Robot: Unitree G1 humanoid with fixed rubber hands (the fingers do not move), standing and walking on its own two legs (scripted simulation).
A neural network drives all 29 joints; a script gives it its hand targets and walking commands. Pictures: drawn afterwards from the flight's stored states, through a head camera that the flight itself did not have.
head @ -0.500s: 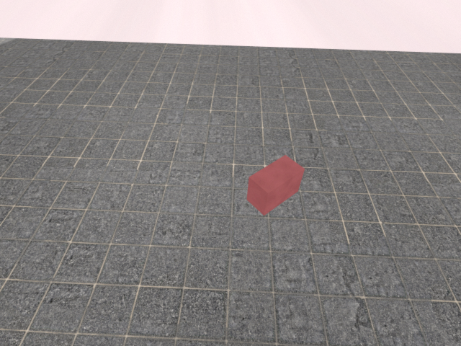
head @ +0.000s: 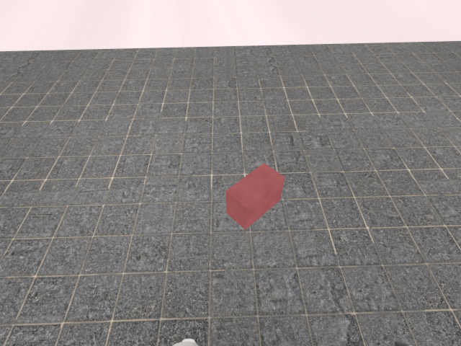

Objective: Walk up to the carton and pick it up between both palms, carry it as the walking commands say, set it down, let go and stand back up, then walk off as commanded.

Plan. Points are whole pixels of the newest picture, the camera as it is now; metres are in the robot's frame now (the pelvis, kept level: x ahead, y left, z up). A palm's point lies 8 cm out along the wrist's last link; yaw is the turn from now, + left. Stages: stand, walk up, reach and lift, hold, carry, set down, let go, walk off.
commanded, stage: walk up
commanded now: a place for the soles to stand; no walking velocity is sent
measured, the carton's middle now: (254, 195) +0.98 -0.08 -0.67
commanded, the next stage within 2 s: none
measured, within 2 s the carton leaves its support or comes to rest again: neither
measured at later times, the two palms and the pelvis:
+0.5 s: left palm (121, 246) +0.36 +0.26 -0.08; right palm (428, 329) +0.21 -0.35 -0.10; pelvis +0.20 -0.02 -0.03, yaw -6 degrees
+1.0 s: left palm (141, 191) +0.52 +0.26 -0.09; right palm (395, 238) +0.38 -0.34 -0.08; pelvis +0.38 -0.02 -0.01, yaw -8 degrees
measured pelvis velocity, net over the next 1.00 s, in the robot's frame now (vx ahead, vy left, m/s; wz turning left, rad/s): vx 0.38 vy -0.02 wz -0.13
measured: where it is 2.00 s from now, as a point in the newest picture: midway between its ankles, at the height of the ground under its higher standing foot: (246, 300)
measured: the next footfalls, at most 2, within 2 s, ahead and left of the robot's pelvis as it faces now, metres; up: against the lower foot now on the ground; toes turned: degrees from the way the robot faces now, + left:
left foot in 0.08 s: +0.18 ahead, +0.14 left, +0.00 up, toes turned +3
right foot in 0.42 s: +0.32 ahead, -0.16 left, +0.00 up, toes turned -6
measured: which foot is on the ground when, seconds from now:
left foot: up 0.00-0.06, down 0.08-0.42, up 0.44-0.70, down 0.72-1.00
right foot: down 0.00-0.10, up 0.12-0.40, down 0.42-0.72, up 0.74-1.00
